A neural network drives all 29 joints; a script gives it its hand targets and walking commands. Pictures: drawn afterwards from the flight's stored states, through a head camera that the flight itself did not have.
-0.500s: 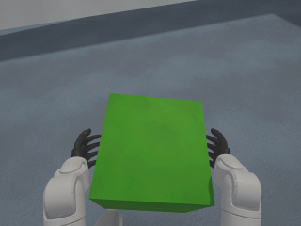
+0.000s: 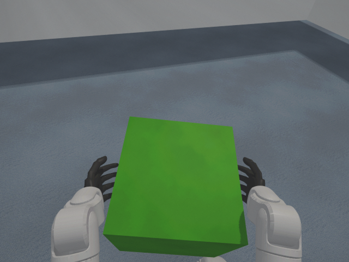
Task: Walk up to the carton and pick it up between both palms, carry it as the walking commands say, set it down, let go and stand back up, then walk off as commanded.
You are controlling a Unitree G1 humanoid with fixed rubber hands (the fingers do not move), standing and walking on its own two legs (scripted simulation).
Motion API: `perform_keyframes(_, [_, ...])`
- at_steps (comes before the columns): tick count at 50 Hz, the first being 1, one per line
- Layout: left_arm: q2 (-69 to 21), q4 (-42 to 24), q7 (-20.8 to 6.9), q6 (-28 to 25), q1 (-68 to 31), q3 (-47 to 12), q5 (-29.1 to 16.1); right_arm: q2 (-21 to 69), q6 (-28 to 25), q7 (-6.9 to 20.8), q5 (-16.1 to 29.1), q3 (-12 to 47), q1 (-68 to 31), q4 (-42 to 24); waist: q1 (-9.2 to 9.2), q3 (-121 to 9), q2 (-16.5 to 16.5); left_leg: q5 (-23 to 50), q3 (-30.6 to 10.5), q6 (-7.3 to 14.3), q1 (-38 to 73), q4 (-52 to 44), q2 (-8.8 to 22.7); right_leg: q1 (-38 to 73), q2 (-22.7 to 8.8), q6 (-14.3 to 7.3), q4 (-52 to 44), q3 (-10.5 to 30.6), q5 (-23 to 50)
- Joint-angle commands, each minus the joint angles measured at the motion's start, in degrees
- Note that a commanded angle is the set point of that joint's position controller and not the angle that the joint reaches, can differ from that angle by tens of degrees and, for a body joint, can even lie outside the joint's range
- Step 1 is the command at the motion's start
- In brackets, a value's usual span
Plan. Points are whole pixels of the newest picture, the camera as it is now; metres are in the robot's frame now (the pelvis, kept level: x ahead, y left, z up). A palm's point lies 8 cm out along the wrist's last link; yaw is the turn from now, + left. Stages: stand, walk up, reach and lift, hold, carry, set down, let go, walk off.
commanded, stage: carry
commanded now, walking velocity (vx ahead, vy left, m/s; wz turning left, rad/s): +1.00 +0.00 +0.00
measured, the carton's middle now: (174, 190) +0.29 -0.01 +0.01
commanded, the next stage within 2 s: none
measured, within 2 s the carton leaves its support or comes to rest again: neither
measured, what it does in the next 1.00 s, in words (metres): walks ahead: right foot, then left foot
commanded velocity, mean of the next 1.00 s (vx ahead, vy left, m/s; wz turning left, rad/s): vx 1.00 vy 0.00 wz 0.00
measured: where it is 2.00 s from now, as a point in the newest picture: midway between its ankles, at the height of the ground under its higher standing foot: (175, 102)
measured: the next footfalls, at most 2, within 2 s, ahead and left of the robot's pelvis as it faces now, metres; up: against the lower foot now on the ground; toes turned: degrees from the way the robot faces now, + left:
right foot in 0.20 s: +0.38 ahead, -0.16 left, +0.00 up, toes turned -6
left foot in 0.70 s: +0.81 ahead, +0.05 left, +0.00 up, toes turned +10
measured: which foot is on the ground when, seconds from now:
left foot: down 0.00-0.24, up 0.26-0.68, down 0.70-1.00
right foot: up 0.00-0.18, down 0.20-0.72, up 0.74-1.00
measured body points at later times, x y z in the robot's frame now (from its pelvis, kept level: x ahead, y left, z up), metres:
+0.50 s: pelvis +0.42 -0.07 +0.00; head +0.43 -0.11 +0.45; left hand +0.68 +0.09 +0.10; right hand +0.69 -0.24 +0.06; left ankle +0.51 +0.13 -0.65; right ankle +0.34 -0.15 -0.75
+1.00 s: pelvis +0.87 -0.06 +0.00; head +0.86 -0.04 +0.45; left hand +1.13 +0.10 +0.07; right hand +1.12 -0.23 +0.08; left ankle +0.77 +0.05 -0.75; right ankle +0.98 -0.23 -0.70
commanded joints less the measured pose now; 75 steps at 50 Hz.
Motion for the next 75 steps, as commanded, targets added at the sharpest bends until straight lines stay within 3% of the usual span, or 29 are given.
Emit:
perform_keyframes(1, [-48.29, 1.01, -12.78, 0.17, -27.14, -41.65, -22.78, 45.31, 0.55, 17.36, 21.69, 42.30, -28.86, -6.00, -0.59, -2.51, 6.47, -4.37, -8.22, 3.85, 0.75, -17.30, 12.61, -4.97, -0.98, 1.97, -13.54, -5.54, 11.88])
perform_keyframes(6, [-48.11, -4.58, -11.72, 0.73, -32.72, -42.75, -24.13, 46.28, 1.69, 17.35, 22.24, 41.79, -29.00, -6.59, -0.74, -5.38, 9.95, 23.51, -0.43, 1.08, 7.60, -11.23, 9.34, 5.42, 3.54, 0.65, -24.31, -9.37, 14.88])
perform_keyframes(9, [-46.86, -7.77, -11.33, 0.63, -31.87, -42.62, -25.64, 46.94, 1.44, 16.48, 23.38, 44.47, -29.20, -10.61, 1.59, -20.99, 8.52, 50.92, 2.71, -0.93, 11.09, 15.05, 8.96, 25.20, 8.46, -1.09, -28.37, -12.31, 12.38])
perform_keyframes(10, [-46.87, -8.15, -11.10, 0.38, -28.83, -42.34, -25.20, 46.85, 1.08, 15.83, 23.62, 45.19, -30.14, -12.16, 4.95, -27.91, 3.95, 45.67, 1.30, -3.20, 0.35, 32.80, 6.45, 42.64, 4.00, -2.93, -30.83, -6.52, 15.51])
perform_keyframes(12, [-47.80, -10.86, -11.33, -0.20, -31.96, -42.51, -23.57, 49.81, 0.67, 16.02, 25.19, 47.41, -34.14, -15.26, 2.66, -35.60, -14.68, -12.81, -6.47, -3.52, -29.49, 60.38, -1.74, 67.73, -19.04, -11.44, -26.30, 30.74, 13.96])
perform_keyframes(13, [-50.59, -10.90, -11.34, -0.74, -33.18, -43.93, -24.09, 51.55, 0.13, 15.87, 26.70, 47.56, -35.08, -17.23, 3.43, -38.47, -16.34, -15.51, -13.52, -2.26, -42.77, 67.66, -1.45, 75.17, -21.10, -15.49, -23.75, 31.73, 27.39])
perform_keyframes(16, [-51.20, -16.12, -11.31, -2.04, -30.48, -44.21, -26.25, 52.41, -1.61, 14.70, 26.35, 47.28, -31.92, -18.67, 2.75, -32.85, -3.10, -6.28, -12.56, -1.93, -43.60, 63.49, 4.23, 59.56, -15.84, -7.51, -26.56, 17.43, 22.37])
perform_keyframes(18, [-51.03, -12.97, -12.41, -2.20, -26.17, -42.21, -26.87, 52.20, -2.01, 14.06, 25.25, 48.00, -30.00, -16.76, 2.34, -24.13, -9.15, -2.22, -9.84, -2.20, -43.38, 50.43, 3.85, 49.66, -10.53, -3.73, -31.13, 10.53, 18.45])
perform_keyframes(26, [-46.31, -1.42, -14.94, 0.50, -23.28, -38.24, -25.15, 47.63, 1.21, 13.00, 20.79, 46.73, -28.33, -8.80, 2.34, -7.67, -10.33, 14.24, 1.05, -4.72, -35.73, 19.54, 2.35, 34.41, -5.94, -6.72, -45.78, -1.86, 11.85])
perform_keyframes(32, [-44.00, -3.06, -13.74, 1.40, -23.26, -36.10, -25.01, 47.52, 2.27, 13.51, 22.81, 47.29, -29.26, -9.45, 1.71, -18.56, -11.55, 19.91, 9.50, -2.46, -13.67, 2.96, -5.58, 41.77, -2.94, -3.98, -22.98, -8.28, 58.80])
perform_keyframes(34, [-43.43, -5.06, -13.44, 1.13, -24.53, -36.66, -23.85, 46.36, 1.47, 13.48, 22.82, 46.17, -27.60, -9.20, -2.49, -29.23, -2.82, 12.39, 0.16, 1.44, 14.06, 5.52, -0.36, 22.67, 0.00, -1.63, 4.21, -7.55, 44.45])
perform_keyframes(35, [-44.38, -4.92, -13.42, 0.77, -24.65, -37.72, -23.26, 45.92, 0.76, 13.71, 22.81, 46.04, -29.15, -9.42, -2.12, -31.17, 12.74, 13.85, -21.02, 5.99, 24.40, 7.32, 13.19, 3.83, 6.47, 0.27, 21.02, -6.13, 12.68])
perform_keyframes(36, [-45.41, -5.61, -13.82, 0.07, -27.12, -38.77, -23.99, 47.36, 0.12, 13.68, 22.80, 46.09, -29.87, -9.23, -1.56, -31.50, 17.79, 16.66, -39.73, 11.97, 31.71, 5.43, 21.21, -11.13, 12.87, -0.83, 29.82, 0.00, -15.69])
perform_keyframes(38, [-47.96, -8.25, -13.04, -1.39, -26.56, -39.02, -24.90, 51.28, -0.71, 13.47, 25.02, 49.35, -29.19, -13.35, -2.04, -34.08, 6.24, 16.72, -32.30, 11.04, 33.89, 5.18, 22.08, -16.23, 2.40, -2.45, 32.51, 6.57, -8.71])
perform_keyframes(39, [-50.01, -5.12, -12.89, -1.42, -24.54, -39.38, -24.30, 52.76, -0.92, 13.98, 24.29, 48.38, -28.81, -13.20, -1.50, -32.24, 3.42, 18.98, -23.58, 6.77, 27.40, 3.45, 18.60, -13.50, -0.15, -1.79, 24.80, 5.84, -4.30])
perform_keyframes(41, [-51.57, -9.35, -12.31, -2.13, -28.40, -43.04, -26.11, 52.05, -1.51, 14.90, 23.52, 45.57, -25.72, -11.63, -0.82, -25.05, 6.94, 12.84, -20.30, 3.58, 14.65, -2.40, 15.68, -7.58, 0.31, -1.12, 12.97, 3.81, -2.23])
perform_keyframes(44, [-49.75, -5.24, -12.69, -1.26, -27.12, -43.40, -24.75, 50.50, -0.69, 15.66, 23.17, 44.07, -23.35, -6.82, -0.86, -12.84, 10.51, -2.59, -17.85, 5.44, 4.67, -11.14, 16.93, -7.42, -0.51, 0.94, 0.54, -0.20, -3.98])
perform_keyframes(49, [-47.54, -0.40, -12.53, 0.09, -27.89, -41.77, -23.11, 46.37, 0.64, 16.71, 21.81, 43.06, -26.97, -4.75, -0.40, -3.87, 8.81, -3.29, -6.59, 3.05, 0.03, -15.74, 12.63, -1.28, 0.32, 1.73, -16.19, -5.98, 8.79])
perform_keyframes(54, [-47.33, -7.39, -12.03, 0.59, -35.88, -43.94, -25.12, 47.48, 1.61, 17.20, 22.65, 42.06, -28.83, -6.13, -0.43, -6.22, 12.85, 27.35, 0.75, -0.17, 8.39, -8.03, 9.76, 7.05, 4.44, 0.65, -23.77, -9.85, 12.34])
perform_keyframes(57, [-46.88, -6.92, -11.78, 1.20, -31.88, -42.48, -24.05, 47.16, 2.33, 16.37, 22.56, 42.20, -28.31, -6.52, 2.94, -20.08, 7.71, 49.74, 3.22, -2.49, 4.97, 22.56, 8.12, 32.14, 8.91, -1.63, -28.08, -12.72, 9.99])
perform_keyframes(58, [-47.24, -6.58, -11.71, 1.12, -31.50, -41.92, -23.80, 47.46, 1.96, 15.81, 23.04, 43.11, -31.04, -7.99, 5.66, -27.30, 2.71, 40.11, 0.30, -4.01, -7.20, 40.20, 6.49, 50.17, 1.72, -2.86, -26.85, -3.58, 6.61])
perform_keyframes(59, [-46.80, -6.14, -12.00, 0.50, -29.96, -40.92, -22.46, 48.99, 1.58, 16.01, 23.63, 44.49, -31.41, -10.66, 4.14, -36.92, -15.98, 5.00, -4.66, -5.42, -24.94, 61.71, -0.43, 66.76, -14.78, -11.83, -25.16, 26.41, 10.30])
perform_keyframes(60, [-50.56, -6.21, -11.88, -0.57, -32.27, -43.04, -24.07, 51.11, 0.61, 15.99, 25.84, 46.54, -34.60, -15.84, 3.92, -38.64, -22.93, -16.02, -10.28, -4.99, -45.23, 69.38, -3.94, 80.94, -18.28, -17.18, -23.53, 32.43, 35.50])
perform_keyframes(63, [-52.06, -16.00, -11.60, -2.72, -32.27, -44.37, -26.30, 54.23, -2.09, 14.71, 27.55, 48.63, -33.42, -19.71, 3.19, -34.11, -5.60, -8.20, -14.33, -2.78, -48.53, 72.36, 3.96, 67.25, -15.87, -8.85, -22.41, 17.23, 37.31])
perform_keyframes(65, [-52.12, -13.76, -11.97, -3.33, -28.27, -42.04, -26.56, 53.38, -2.75, 13.78, 26.10, 48.19, -31.26, -18.18, 3.12, -24.53, -10.04, -5.69, -10.54, -2.81, -51.65, 57.24, 3.08, 59.77, -10.62, -3.53, -26.95, 11.22, 34.58])
perform_keyframes(68, [-48.83, -4.48, -13.25, -1.30, -19.90, -39.96, -24.51, 50.04, -0.82, 13.34, 22.02, 45.14, -24.93, -8.55, 2.78, -15.50, -5.62, 1.25, -5.59, -4.21, -41.80, 35.02, 3.10, 41.47, -9.84, -6.45, -39.06, 4.81, 12.93])
perform_keyframes(70, [-46.11, -3.54, -13.89, -0.44, -21.53, -40.14, -24.00, 48.54, 0.16, 13.20, 20.66, 45.77, -25.65, -7.39, 2.31, -9.78, -8.96, 8.77, -1.52, -4.83, -32.17, 23.05, 2.42, 30.18, -6.92, -5.78, -44.40, -1.38, 6.39])
perform_keyframes(72, [-45.20, -1.07, -14.37, 0.22, -22.28, -37.92, -23.76, 48.39, 0.94, 12.96, 20.30, 46.32, -26.41, -7.27, 2.08, -7.80, -13.05, 14.30, 2.45, -4.76, -27.09, 14.80, 0.98, 28.09, -4.86, -5.55, -45.82, -5.11, 11.18])
perform_keyframes(75, [-44.17, 0.10, -15.07, 1.29, -21.92, -35.79, -23.59, 48.07, 1.79, 13.12, 20.70, 45.80, -28.55, -6.59, 1.75, -8.48, -12.52, 21.59, 7.14, -3.40, -20.11, 6.25, -3.64, 33.78, -3.98, -4.19, -32.79, -9.54, 49.39])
